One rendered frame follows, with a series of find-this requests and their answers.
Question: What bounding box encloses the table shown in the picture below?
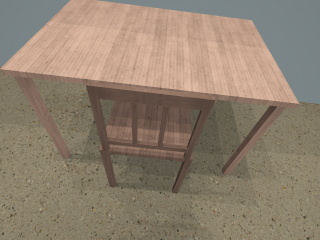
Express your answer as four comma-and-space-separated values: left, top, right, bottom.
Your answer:
0, 0, 299, 175

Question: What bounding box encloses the chair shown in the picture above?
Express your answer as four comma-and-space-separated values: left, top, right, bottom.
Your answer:
86, 81, 215, 194

